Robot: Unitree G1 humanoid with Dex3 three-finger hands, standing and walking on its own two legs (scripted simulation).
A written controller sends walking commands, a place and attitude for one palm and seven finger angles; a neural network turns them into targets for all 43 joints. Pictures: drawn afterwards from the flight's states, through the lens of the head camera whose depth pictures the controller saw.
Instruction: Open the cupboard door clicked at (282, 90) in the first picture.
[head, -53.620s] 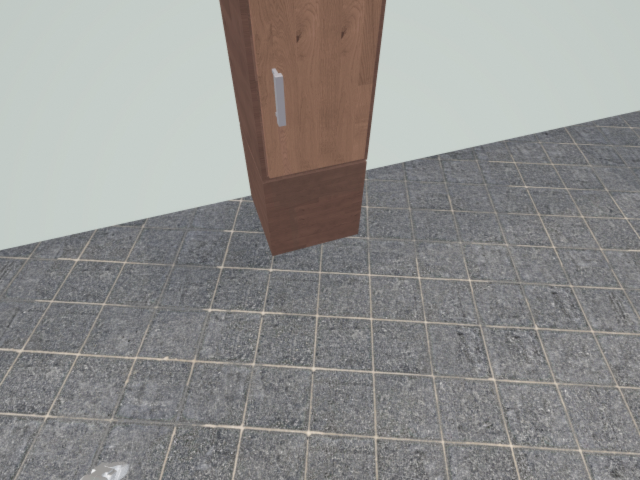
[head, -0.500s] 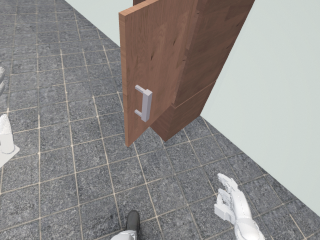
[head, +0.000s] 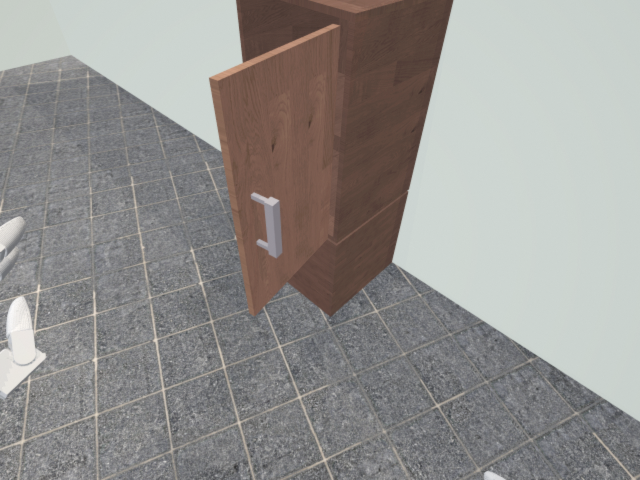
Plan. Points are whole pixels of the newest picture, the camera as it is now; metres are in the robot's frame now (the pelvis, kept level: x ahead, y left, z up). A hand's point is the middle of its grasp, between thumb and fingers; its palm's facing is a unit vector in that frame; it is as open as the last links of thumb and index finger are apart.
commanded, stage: stop stepping back and stand still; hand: left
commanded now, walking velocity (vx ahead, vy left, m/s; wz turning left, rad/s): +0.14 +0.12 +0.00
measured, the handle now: (266, 225) +0.61 +0.13 -0.05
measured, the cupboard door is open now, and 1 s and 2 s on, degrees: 100 100 100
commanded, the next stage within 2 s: let the arm hang, fingers relaxed in 0.80 s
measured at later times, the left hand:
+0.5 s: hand out of the picture +0.17 +0.31 +0.16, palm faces +0.45 -0.77 -0.45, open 7.4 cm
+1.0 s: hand (13, 449) +0.15 +0.33 +0.03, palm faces +0.25 -0.83 -0.50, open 7.4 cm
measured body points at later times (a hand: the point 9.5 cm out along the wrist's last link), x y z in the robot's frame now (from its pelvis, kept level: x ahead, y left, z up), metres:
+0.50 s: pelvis -0.02 +0.03 +0.00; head -0.02 +0.04 +0.45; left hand +0.14 +0.35 +0.19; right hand +0.18 -0.17 -0.06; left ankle +0.02 +0.15 -0.74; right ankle -0.06 -0.07 -0.74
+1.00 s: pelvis -0.04 +0.05 +0.00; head -0.03 +0.03 +0.45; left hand +0.14 +0.37 +0.06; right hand +0.12 -0.19 -0.12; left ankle +0.02 +0.15 -0.74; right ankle -0.06 -0.07 -0.74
